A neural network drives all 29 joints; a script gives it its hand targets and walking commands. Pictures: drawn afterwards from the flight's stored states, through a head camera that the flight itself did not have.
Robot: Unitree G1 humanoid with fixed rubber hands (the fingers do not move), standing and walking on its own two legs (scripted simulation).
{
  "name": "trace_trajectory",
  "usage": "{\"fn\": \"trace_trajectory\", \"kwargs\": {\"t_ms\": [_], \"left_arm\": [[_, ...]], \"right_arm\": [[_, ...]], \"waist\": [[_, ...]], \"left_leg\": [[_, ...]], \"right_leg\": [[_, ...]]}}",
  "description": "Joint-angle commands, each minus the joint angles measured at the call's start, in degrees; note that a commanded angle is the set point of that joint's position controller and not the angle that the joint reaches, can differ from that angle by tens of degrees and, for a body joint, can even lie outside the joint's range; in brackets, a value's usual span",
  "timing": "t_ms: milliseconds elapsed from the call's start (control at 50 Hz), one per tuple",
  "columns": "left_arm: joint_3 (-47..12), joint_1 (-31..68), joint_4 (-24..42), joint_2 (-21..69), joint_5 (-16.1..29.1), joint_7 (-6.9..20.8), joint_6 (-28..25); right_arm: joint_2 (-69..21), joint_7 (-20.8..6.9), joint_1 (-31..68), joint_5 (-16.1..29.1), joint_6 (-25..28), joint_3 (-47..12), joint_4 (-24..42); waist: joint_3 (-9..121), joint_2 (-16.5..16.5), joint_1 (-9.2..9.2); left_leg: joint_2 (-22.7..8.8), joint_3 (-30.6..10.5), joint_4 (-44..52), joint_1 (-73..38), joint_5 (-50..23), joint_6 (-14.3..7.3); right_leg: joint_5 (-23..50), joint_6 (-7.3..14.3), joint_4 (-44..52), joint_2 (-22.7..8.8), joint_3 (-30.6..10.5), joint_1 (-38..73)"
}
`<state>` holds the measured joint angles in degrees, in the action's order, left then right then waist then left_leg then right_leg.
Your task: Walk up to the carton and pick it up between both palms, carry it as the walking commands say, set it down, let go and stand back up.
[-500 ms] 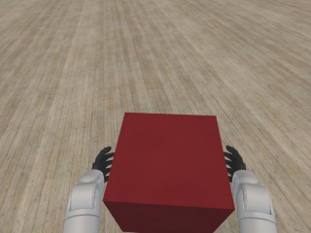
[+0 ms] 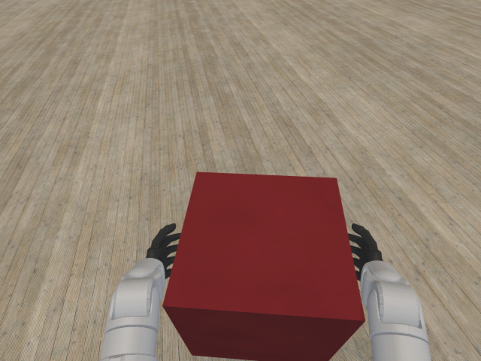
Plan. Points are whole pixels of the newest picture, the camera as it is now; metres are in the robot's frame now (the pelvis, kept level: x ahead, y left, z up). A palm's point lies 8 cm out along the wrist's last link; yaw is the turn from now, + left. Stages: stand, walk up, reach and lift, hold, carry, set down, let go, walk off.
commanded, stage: hold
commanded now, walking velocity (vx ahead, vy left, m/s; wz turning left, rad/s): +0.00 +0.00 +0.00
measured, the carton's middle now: (261, 270) +0.31 -0.01 -0.04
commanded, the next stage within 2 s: carry in 0.48 s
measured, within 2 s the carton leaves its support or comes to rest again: neither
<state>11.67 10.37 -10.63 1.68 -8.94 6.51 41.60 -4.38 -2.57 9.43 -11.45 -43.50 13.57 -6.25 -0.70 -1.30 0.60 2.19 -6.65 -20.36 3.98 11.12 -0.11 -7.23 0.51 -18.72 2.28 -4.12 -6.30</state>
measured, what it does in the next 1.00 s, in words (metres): lifts its left foot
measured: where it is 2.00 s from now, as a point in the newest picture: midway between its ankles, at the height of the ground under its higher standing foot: outside the picture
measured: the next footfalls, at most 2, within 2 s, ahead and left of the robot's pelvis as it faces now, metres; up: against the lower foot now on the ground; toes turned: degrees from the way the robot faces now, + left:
left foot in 1.08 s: +0.00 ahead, +0.03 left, +0.00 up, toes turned +10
right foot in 1.40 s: +0.03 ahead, -0.32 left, +0.00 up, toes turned +0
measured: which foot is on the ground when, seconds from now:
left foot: down 0.00-0.82, up 0.84-1.00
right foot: down 0.00-1.00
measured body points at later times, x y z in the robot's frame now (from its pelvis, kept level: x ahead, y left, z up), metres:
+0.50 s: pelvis +0.01 +0.00 +0.00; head -0.02 -0.01 +0.45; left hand +0.28 +0.18 +0.03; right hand +0.28 -0.18 +0.03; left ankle +0.01 +0.12 -0.75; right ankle +0.04 -0.11 -0.75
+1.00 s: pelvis -0.01 -0.08 -0.02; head -0.03 -0.07 +0.43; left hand +0.25 +0.10 +0.04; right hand +0.26 -0.26 +0.05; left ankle -0.03 +0.05 -0.72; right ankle +0.04 -0.12 -0.75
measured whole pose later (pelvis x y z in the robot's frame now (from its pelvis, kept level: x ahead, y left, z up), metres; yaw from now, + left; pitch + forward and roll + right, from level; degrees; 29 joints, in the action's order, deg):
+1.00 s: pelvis -0.01 -0.08 -0.02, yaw +3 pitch +5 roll +1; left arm 7.9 3.6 18.6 2.7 -3.3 -0.8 68.3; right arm -0.7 0.9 5.7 -1.8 -67.1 9.9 16.3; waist 9.2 1.7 2.1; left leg -2.1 3.0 -46.4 25.7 26.6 0.8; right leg -11.8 7.1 -31.0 4.1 5.9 -24.6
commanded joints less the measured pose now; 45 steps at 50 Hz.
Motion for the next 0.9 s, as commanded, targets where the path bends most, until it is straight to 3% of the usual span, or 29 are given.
{"fn": "trace_trajectory", "kwargs": {"t_ms": [0,20,40,60,80,120,200,240,260,320,340,360,380,440,460,480,500,520,600,640,680,700,720,740,760,780,820,840,880], "left_arm": [[-33.56,32.84,9.52,47.75,12.01,9.33,-2.89],[-33.29,30.81,9.20,47.78,12.18,9.20,-2.61],[-33.91,30.55,9.28,48.75,12.79,9.35,-2.42],[-33.98,31.34,10.77,48.37,12.73,9.33,-2.44],[-34.44,30.61,11.71,47.76,12.81,9.25,-2.37],[-34.51,29.95,12.80,46.70,12.77,9.02,-2.46],[-33.78,27.91,12.13,45.50,11.65,8.86,-1.99],[-35.05,28.88,12.85,46.40,12.35,8.90,-2.30],[-36.04,29.06,13.80,46.36,13.36,8.84,-2.45],[-35.49,26.99,14.04,45.67,12.81,8.83,-2.41],[-36.18,28.33,15.75,45.31,13.46,8.83,-2.86],[-35.99,28.10,15.21,45.30,13.20,8.83,-2.39],[-35.51,27.03,14.37,45.31,12.78,8.71,-2.47],[-34.66,27.90,12.68,43.87,12.59,8.91,-2.84],[-38.06,29.91,16.86,45.86,14.51,8.51,-1.76],[-38.56,30.78,18.58,46.94,15.85,8.34,-0.43],[-39.80,30.76,21.20,47.16,16.78,8.11,0.65],[-40.93,31.72,24.25,47.16,18.08,7.80,1.66],[-44.30,28.57,31.07,45.17,20.38,5.57,7.91],[-45.63,26.26,31.41,45.33,22.35,5.03,11.83],[-46.33,24.56,33.06,45.19,24.12,5.02,15.14],[-45.38,24.15,33.31,44.21,24.48,4.92,16.80],[-46.31,23.00,33.47,45.08,25.50,4.90,18.49],[-45.77,23.12,34.24,44.29,25.73,4.79,19.64],[-45.90,23.85,35.59,44.50,26.21,4.82,20.71],[-46.84,25.17,37.27,45.89,26.72,4.69,21.75],[-44.80,22.88,35.29,43.98,25.73,4.07,23.64],[-44.59,23.03,36.74,44.29,25.14,3.83,24.29],[-44.22,22.78,39.12,45.07,24.86,3.08,24.93]], "right_arm": [[-48.01,-12.67,29.22,14.41,1.87,-36.42,5.96],[-49.07,-12.73,28.76,15.09,1.58,-37.24,5.81],[-49.24,-12.69,28.59,15.34,1.59,-37.18,6.86],[-49.21,-12.56,26.38,14.96,1.48,-36.64,5.17],[-49.76,-12.71,26.75,15.47,1.51,-37.28,6.05],[-48.75,-12.38,24.78,15.14,1.52,-36.72,6.19],[-47.57,-11.78,24.00,14.37,1.52,-36.31,6.84],[-47.89,-11.63,24.69,14.98,1.56,-37.71,8.44],[-48.32,-11.49,23.49,15.27,1.32,-37.94,8.08],[-47.47,-11.11,22.34,15.03,1.20,-38.02,9.08],[-47.13,-11.00,22.13,14.79,1.37,-38.19,9.40],[-47.53,-10.79,21.28,14.96,1.22,-38.52,9.12],[-47.05,-10.92,23.47,14.84,1.34,-38.66,11.22],[-46.07,-10.51,23.35,14.11,1.10,-37.26,9.08],[-46.14,-11.17,23.71,14.92,0.89,-39.41,13.12],[-46.00,-11.52,26.36,16.29,-0.10,-40.43,13.46],[-45.40,-11.42,28.03,17.59,-0.83,-41.00,15.45],[-44.01,-11.06,25.42,17.84,-1.53,-41.06,16.62],[-42.13,-9.83,24.39,21.27,-6.49,-42.73,22.75],[-41.88,-9.20,22.47,22.31,-10.13,-43.20,24.21],[-41.28,-8.77,22.07,23.30,-13.41,-43.60,27.41],[-41.45,-8.48,20.48,23.60,-15.27,-43.85,25.69],[-40.65,-8.19,20.09,24.24,-16.40,-43.71,27.65],[-41.84,-8.28,22.63,25.38,-17.97,-45.25,28.53],[-43.06,-8.24,23.15,26.38,-19.12,-45.65,29.97],[-43.87,-8.64,25.04,27.91,-20.05,-46.30,31.91],[-43.19,-8.53,23.79,28.81,-22.30,-46.45,29.83],[-43.26,-8.76,23.57,29.23,-22.88,-46.46,29.33],[-44.13,-9.37,26.20,31.71,-23.30,-47.08,31.61]], "waist": [[15.53,0.84,-0.11],[15.40,1.21,-1.03],[16.83,1.58,-0.65],[16.20,-0.17,-0.09],[16.56,-0.20,-1.05],[16.39,0.81,-0.16],[12.87,0.16,-0.86],[15.51,-0.35,-0.36],[14.12,0.67,0.24],[13.30,0.96,-0.90],[15.97,2.12,0.18],[13.91,-0.04,0.25],[15.45,1.64,-0.56],[11.42,2.83,-0.12],[19.35,3.55,-0.62],[17.91,2.39,-0.64],[16.75,0.48,-0.69],[18.90,-1.56,-0.49],[23.01,-8.58,-0.66],[22.87,-8.48,-0.19],[23.40,-8.00,0.10],[21.90,-5.55,0.02],[22.95,-5.63,0.24],[23.18,1.80,0.37],[22.99,9.09,0.06],[23.07,9.87,-0.36],[20.49,12.89,-0.15],[19.63,11.52,0.09],[19.84,9.01,0.19]], "left_leg": [[2.85,1.07,5.27,4.03,-3.83,0.11],[2.64,1.04,4.72,4.32,-6.17,-0.15],[2.80,1.16,4.73,3.65,-7.26,-0.02],[2.88,1.31,4.57,3.53,-8.24,0.14],[3.01,1.48,4.53,3.21,-8.38,0.10],[2.85,1.23,4.46,1.00,-10.62,0.09],[3.16,1.46,5.14,3.60,-9.40,0.31],[3.33,1.63,4.73,2.35,-10.23,0.17],[2.94,1.11,4.26,1.56,-11.02,-0.07],[2.96,1.01,4.96,3.46,-10.22,-0.25],[3.18,1.22,4.28,2.06,-11.47,-0.26],[3.46,1.66,4.27,2.47,-10.54,-0.07],[3.51,1.35,4.35,1.90,-10.41,-0.07],[3.18,1.44,4.54,3.69,-6.95,-0.42],[-7.38,0.19,-5.15,3.90,-6.94,-0.77],[-8.60,-3.17,-4.05,5.62,-3.87,-1.55],[-11.13,-7.64,-1.04,8.68,4.49,-3.22],[-13.58,-10.48,-0.52,8.78,2.22,-3.89],[-17.81,-11.74,-6.48,5.28,-22.52,-5.78],[-18.41,-11.75,-8.31,6.41,-27.73,-5.74],[-17.19,-10.94,-8.50,9.72,-22.36,-4.83],[-16.55,-10.46,-9.80,12.81,-17.04,-3.68],[-14.48,-7.74,-12.16,16.29,-11.39,-2.09],[-11.33,-3.45,-17.59,19.50,-6.20,-0.40],[-6.89,2.36,-24.07,22.39,4.79,1.29],[-4.55,5.70,-27.54,22.34,13.73,1.93],[-4.08,7.84,-30.53,24.83,20.49,1.96],[-4.06,8.96,-31.84,25.13,19.67,1.30],[-4.41,10.22,-29.31,24.95,17.42,1.01]], "right_leg": [[2.56,0.01,1.49,3.33,0.93,10.31],[4.03,-0.02,1.29,3.15,0.66,11.56],[5.16,0.05,1.21,3.12,0.43,12.11],[6.36,0.47,1.49,2.80,-0.01,11.81],[6.73,0.16,1.22,2.91,0.10,12.45],[9.02,-0.06,1.34,2.96,-0.35,11.03],[8.58,0.17,1.85,2.93,-0.13,12.05],[9.64,-0.11,1.61,2.84,-0.14,12.83],[9.94,0.09,1.62,2.86,-0.60,11.28],[10.21,0.05,1.38,2.70,-0.48,13.00],[11.85,-0.22,1.59,2.76,-0.52,13.82],[12.17,-0.25,1.61,2.50,-0.60,12.68],[10.40,-0.57,1.64,2.96,0.12,12.51],[7.09,-0.32,1.90,2.58,-0.06,10.80],[7.47,1.75,-6.59,-7.70,-1.78,1.36],[-0.38,1.83,-8.06,-6.15,-1.49,-3.56],[-5.03,1.36,-11.10,-4.94,-0.64,-6.15],[-3.78,0.76,-13.74,-4.13,-0.49,-6.57],[-7.01,0.75,-16.20,-4.36,0.03,-12.77],[-6.92,0.84,-14.65,-3.76,1.33,-13.36],[-6.26,1.14,-14.13,-3.17,1.79,-11.95],[-4.10,1.55,-11.90,-4.16,0.68,-10.90],[1.18,1.97,-10.81,-5.96,-0.91,-6.89],[12.43,3.35,-10.50,-9.82,-4.99,-4.41],[21.61,6.12,-7.56,-13.90,-9.51,-3.93],[24.92,8.70,-6.09,-15.96,-10.25,-5.29],[15.49,8.91,-2.57,-15.92,-10.55,-6.59],[8.16,8.52,-0.71,-14.98,-9.73,-8.18],[6.80,8.67,-0.37,-14.30,-9.38,-7.77]]}}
